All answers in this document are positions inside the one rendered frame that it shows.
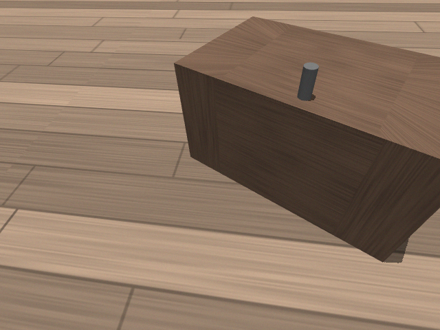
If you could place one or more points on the can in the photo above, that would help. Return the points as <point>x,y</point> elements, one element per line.
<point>307,81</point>

